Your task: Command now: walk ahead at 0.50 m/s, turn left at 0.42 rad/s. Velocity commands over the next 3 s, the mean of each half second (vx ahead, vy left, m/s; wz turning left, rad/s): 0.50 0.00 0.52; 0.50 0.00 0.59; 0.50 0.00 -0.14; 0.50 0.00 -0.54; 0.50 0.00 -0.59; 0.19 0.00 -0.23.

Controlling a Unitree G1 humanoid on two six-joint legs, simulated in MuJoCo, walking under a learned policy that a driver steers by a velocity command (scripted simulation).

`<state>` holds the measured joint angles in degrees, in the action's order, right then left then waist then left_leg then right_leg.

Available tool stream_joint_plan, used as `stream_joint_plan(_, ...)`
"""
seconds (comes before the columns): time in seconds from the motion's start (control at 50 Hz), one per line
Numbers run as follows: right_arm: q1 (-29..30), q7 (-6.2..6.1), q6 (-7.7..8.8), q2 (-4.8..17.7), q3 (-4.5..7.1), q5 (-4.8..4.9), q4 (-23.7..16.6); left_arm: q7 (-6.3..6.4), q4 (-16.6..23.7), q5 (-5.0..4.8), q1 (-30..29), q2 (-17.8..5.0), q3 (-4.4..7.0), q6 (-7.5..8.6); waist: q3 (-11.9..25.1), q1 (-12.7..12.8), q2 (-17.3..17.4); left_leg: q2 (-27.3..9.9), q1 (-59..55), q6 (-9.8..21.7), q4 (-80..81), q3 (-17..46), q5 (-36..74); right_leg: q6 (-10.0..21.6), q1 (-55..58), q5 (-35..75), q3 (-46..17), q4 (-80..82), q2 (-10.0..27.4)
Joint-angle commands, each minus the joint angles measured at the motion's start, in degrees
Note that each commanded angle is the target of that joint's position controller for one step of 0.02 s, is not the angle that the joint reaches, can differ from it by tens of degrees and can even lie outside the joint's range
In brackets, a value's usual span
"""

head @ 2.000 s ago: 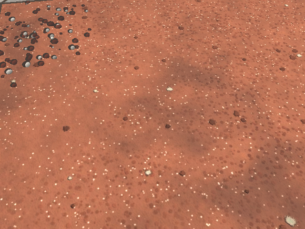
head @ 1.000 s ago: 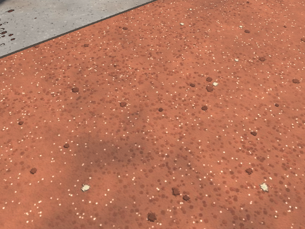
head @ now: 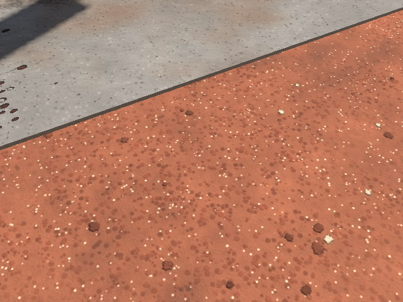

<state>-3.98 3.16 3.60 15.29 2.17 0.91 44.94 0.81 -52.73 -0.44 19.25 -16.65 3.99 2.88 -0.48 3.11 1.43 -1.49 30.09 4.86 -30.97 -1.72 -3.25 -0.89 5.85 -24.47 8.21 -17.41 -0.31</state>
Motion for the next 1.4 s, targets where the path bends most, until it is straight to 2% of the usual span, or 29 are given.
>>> stream_joint_plan(0.02,-19.57,-1.04,-0.08,15.32,5.90,0.07,0.71,1.47,5.20,1.38,-0.87,-7.83,0.96,-0.36,13.22,-10.86,3.44,-5.01,-32.51,6.97,0.52,12.05,-0.36,3.01,-17.11,42.38,1.43,-37.00,9.44)
stream_joint_plan(0.04,-19.43,-0.87,0.06,18.39,6.24,0.77,0.61,0.12,6.74,2.36,4.74,-0.12,-1.53,1.46,18.67,-5.34,16.05,-16.62,-50.69,17.66,8.26,43.23,-13.18,-0.36,-42.00,-6.06,-4.63,-54.42,-3.23)
stream_joint_plan(0.06,-20.31,-0.92,0.24,12.93,4.74,0.76,-0.12,-0.81,6.53,0.15,-0.52,-5.70,-0.49,3.63,19.51,-9.13,9.39,-16.58,-52.39,16.17,13.28,46.18,-18.63,1.01,-48.58,-7.95,-13.99,-59.42,-1.00)
stream_joint_plan(0.08,-17.80,-1.21,0.54,10.99,4.28,0.25,-0.57,-1.31,8.34,-1.59,-5.65,-7.77,0.04,5.00,12.14,-9.44,6.87,-14.89,-46.68,13.93,13.92,38.43,-14.73,2.26,-52.18,-2.77,-13.70,-58.71,1.46)
stream_joint_plan(0.12,-11.44,-1.51,0.70,9.05,3.72,-0.33,-2.50,-0.64,8.90,0.16,-9.01,-7.45,0.30,5.73,5.15,-5.92,-1.05,-11.29,-31.60,12.04,15.18,28.44,-2.82,2.13,-47.35,4.23,-13.09,-50.24,5.31)
stream_joint_plan(0.2,-9.58,-2.54,0.67,8.78,3.56,-0.45,-4.16,-0.34,9.67,1.32,-8.13,-5.52,0.50,3.45,2.61,-2.35,1.08,-8.31,-19.98,12.48,18.96,21.70,6.83,-0.83,-40.98,8.02,-12.25,-40.04,6.24)
stream_joint_plan(0.32,-14.45,-4.12,-0.16,10.66,4.33,0.25,-3.23,-0.91,13.49,0.83,-20.13,-2.79,-0.58,3.57,0.06,-6.57,2.59,-3.19,-13.96,7.69,18.62,16.15,1.63,-2.85,-34.67,29.88,-10.65,-16.32,1.54)
stream_joint_plan(0.4,-17.37,-4.35,-0.89,9.91,4.30,0.67,-2.23,-1.62,15.11,0.05,-22.96,-5.04,0.02,4.22,0.07,-7.09,3.50,-5.41,-19.84,6.48,13.72,21.86,-2.14,-1.76,-33.01,28.14,-12.98,-10.38,0.54)
stream_joint_plan(0.46,-16.21,-4.59,-1.46,9.60,4.37,0.31,-2.86,-1.79,14.04,-0.02,-17.90,-7.10,0.96,5.10,1.38,-3.72,5.65,-5.99,-22.81,5.04,7.31,25.38,1.16,0.90,-26.55,21.95,-12.39,-7.53,0.42)
stream_joint_plan(0.48,-15.70,-4.43,-1.43,7.87,3.74,0.07,-3.49,-1.46,12.74,0.52,-12.28,-8.71,1.80,5.37,5.14,-0.95,5.08,-3.21,-21.12,3.44,1.01,23.80,3.68,2.85,-17.34,21.83,-12.65,-6.58,1.80)
stream_joint_plan(0.5,-15.66,-4.18,-1.24,4.76,2.53,-0.70,-4.70,-1.01,11.89,1.38,-3.62,-11.71,2.63,5.46,12.99,2.71,-0.11,0.41,-14.33,1.37,-14.06,19.16,-2.85,6.38,-2.68,18.62,-20.88,-8.14,10.83)
stream_joint_plan(0.52,-23.89,-4.05,-0.63,1.27,1.43,0.86,-6.34,-1.08,9.83,1.65,1.59,-16.15,3.84,4.45,20.09,-0.65,-19.45,8.22,6.09,-2.55,-32.31,11.47,-28.90,15.83,15.79,7.14,-46.76,-3.80,23.61)
stream_joint_plan(0.54,-23.74,-4.22,-0.51,7.13,2.28,1.42,-5.11,-1.41,10.45,0.19,0.65,-11.00,2.77,4.12,17.01,0.34,-15.72,3.33,13.66,-3.19,-40.42,12.60,-30.34,15.44,14.27,-5.10,-52.87,-0.74,24.73)
stream_joint_plan(0.56,-17.63,-4.20,-0.77,10.58,3.29,1.16,-5.67,-1.22,11.30,0.15,-1.95,-7.31,1.78,3.82,9.44,1.90,-9.72,1.30,15.56,-3.53,-42.46,11.91,-24.96,12.70,7.33,-4.33,-43.75,0.25,22.00)
stream_joint_plan(0.58,-14.44,-4.33,-1.07,10.30,3.43,0.65,-6.31,-1.16,11.62,0.74,-4.92,-6.41,1.32,3.46,5.21,1.05,-5.89,-0.68,13.92,-3.98,-41.72,9.97,-20.69,11.07,0.36,3.03,-36.11,1.12,19.53)
stream_joint_plan(0.62,-12.58,-3.80,-1.35,8.48,3.66,0.33,-7.45,-1.03,10.91,1.39,-7.49,-4.50,0.59,3.25,0.94,-1.19,-7.16,-3.71,10.40,-4.12,-37.55,9.49,-16.16,10.10,-8.55,12.97,-26.58,3.82,15.94)
stream_joint_plan(0.7,-10.86,-3.26,-2.42,4.91,3.01,0.59,-9.42,-1.07,9.20,0.71,-7.31,-5.97,1.30,3.96,-0.59,-2.06,-6.70,-5.54,10.66,-4.94,-31.66,7.59,-12.31,11.81,-11.80,20.60,-17.53,8.31,15.50)
stream_joint_plan(0.82,-3.11,-1.61,-1.69,3.53,2.19,0.48,-11.92,-0.69,7.69,0.49,-6.20,-8.54,2.00,3.18,-1.94,0.20,-4.77,-4.85,8.93,-4.67,-14.41,3.99,3.70,10.23,-9.57,29.27,-5.05,9.00,13.78)
stream_joint_plan(0.92,3.51,-0.05,-1.72,3.82,2.12,0.58,-15.27,-0.54,5.79,-0.74,-2.46,-10.98,2.69,1.59,-4.14,1.48,-4.76,-2.82,7.69,-2.13,-6.02,-0.03,0.54,8.51,-2.64,36.11,-0.68,6.00,16.18)
stream_joint_plan(0.96,1.40,0.15,-2.02,5.75,3.11,0.23,-15.61,-0.19,5.86,-1.28,-2.77,-12.78,3.24,0.87,-1.72,-1.01,-6.60,0.55,1.93,0.16,-5.04,-3.04,-5.46,7.36,-0.37,54.35,1.51,-0.88,16.40)
stream_joint_plan(1.0,-11.55,-0.48,-2.38,9.45,5.48,0.09,-12.47,0.22,5.61,-1.65,-2.86,-12.83,3.02,0.22,5.70,-8.87,-5.75,4.78,-18.09,3.82,-0.45,-4.07,-3.87,5.51,-5.49,63.12,3.59,-18.66,14.77)
stream_joint_plan(1.02,-21.15,-1.71,-2.84,12.68,6.90,0.15,-9.95,0.16,5.86,-0.27,-1.65,-9.87,1.61,0.60,11.17,-13.03,-0.43,-0.69,-36.72,6.60,0.39,5.41,-2.57,3.68,-19.33,45.99,3.49,-34.38,12.73)
stream_joint_plan(1.04,-19.38,-2.20,-2.20,18.30,6.94,0.24,-9.97,-1.04,8.21,1.48,4.84,-1.62,-1.29,1.89,16.91,-5.38,14.28,-17.36,-53.44,16.42,5.25,37.32,-10.09,0.64,-43.19,-7.79,-0.35,-54.71,1.96)
stream_joint_plan(1.06,-21.84,-1.99,-1.59,13.42,5.59,-0.05,-10.98,-1.80,7.07,-0.98,0.36,-7.27,-0.27,3.43,23.37,-10.40,7.06,-20.92,-53.59,17.52,11.74,45.84,-15.15,1.35,-47.10,-9.81,-11.76,-61.33,1.85)
stream_joint_plan(1.08,-19.41,-1.70,-0.86,11.39,4.75,-0.71,-9.97,-2.07,9.04,-3.13,-5.79,-9.68,0.55,3.91,14.28,-10.91,4.76,-18.99,-47.04,14.54,12.46,35.67,-9.95,2.07,-51.04,-5.25,-11.64,-61.72,4.18)
stream_joint_plan(1.12,-12.28,-1.70,-0.11,8.18,3.67,-0.93,-9.42,-1.56,8.66,-1.48,-7.69,-8.46,0.36,3.79,5.72,-6.42,1.13,-14.39,-31.29,10.63,14.11,21.93,0.05,2.11,-46.84,3.21,-11.45,-53.45,8.61)
stream_joint_plan(1.2,-8.83,-1.77,2.12,6.58,3.27,-1.57,-7.82,-1.25,6.25,-1.32,-2.81,-5.52,0.29,0.40,2.05,-2.01,1.80,-12.25,-20.32,9.65,21.47,10.66,6.14,0.18,-40.45,10.45,-12.98,-48.16,9.70)
stream_joint_plan(1.28,-9.96,-2.75,2.74,6.85,3.43,-2.19,-5.45,-1.22,7.50,-0.97,-7.46,-4.20,0.26,0.19,-1.12,-3.16,1.13,-10.23,-21.91,7.00,23.52,1.66,8.53,-0.84,-45.41,23.53,-14.67,-36.92,7.95)
stream_joint_plan(1.4,-13.71,-3.59,1.98,8.47,3.88,-1.30,-2.16,-3.20,11.13,-0.70,-16.96,-1.62,-0.99,0.87,-4.67,-7.35,0.18,-11.52,-29.01,4.50,23.83,-5.23,10.44,1.16,-45.59,32.19,-9.46,-20.41,5.92)
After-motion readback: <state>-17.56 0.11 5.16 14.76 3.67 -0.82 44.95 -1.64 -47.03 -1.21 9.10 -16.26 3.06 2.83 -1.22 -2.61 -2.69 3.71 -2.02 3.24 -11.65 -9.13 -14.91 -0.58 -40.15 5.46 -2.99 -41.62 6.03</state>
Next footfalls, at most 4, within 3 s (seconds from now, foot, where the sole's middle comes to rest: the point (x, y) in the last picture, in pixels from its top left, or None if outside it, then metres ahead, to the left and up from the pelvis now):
0.50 right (238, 300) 0.48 -0.06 -0.76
1.02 left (130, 254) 0.62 0.30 -0.76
1.56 right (152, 165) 1.00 0.28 -0.76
2.02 left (95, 125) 1.20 0.56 -0.76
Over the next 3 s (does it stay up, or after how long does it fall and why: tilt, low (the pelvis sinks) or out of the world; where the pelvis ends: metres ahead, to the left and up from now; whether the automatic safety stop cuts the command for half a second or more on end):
stays up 1.48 0.38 0.01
